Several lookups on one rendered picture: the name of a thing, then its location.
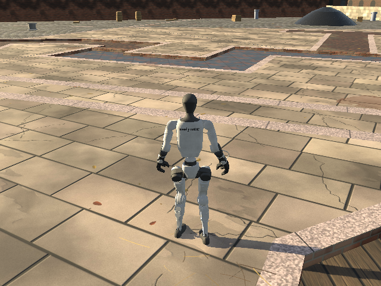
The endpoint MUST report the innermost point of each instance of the robot left upper arm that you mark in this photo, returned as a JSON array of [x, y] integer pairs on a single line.
[[171, 125]]

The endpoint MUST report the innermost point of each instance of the humanoid robot head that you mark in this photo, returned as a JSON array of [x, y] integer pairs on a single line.
[[189, 103]]

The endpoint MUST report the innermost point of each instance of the robot right hand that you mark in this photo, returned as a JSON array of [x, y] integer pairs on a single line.
[[225, 166]]

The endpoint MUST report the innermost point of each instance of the robot right upper arm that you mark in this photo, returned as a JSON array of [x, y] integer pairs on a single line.
[[208, 125]]

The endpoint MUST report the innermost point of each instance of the robot left hand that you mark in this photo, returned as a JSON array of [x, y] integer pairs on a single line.
[[158, 166]]

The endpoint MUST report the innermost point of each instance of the robot right forearm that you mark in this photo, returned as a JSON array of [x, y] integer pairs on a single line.
[[222, 159]]

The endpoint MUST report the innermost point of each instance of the right robot thigh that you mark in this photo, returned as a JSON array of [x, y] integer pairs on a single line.
[[203, 183]]

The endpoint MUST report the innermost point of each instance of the robot left forearm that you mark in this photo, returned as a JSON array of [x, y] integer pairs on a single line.
[[162, 155]]

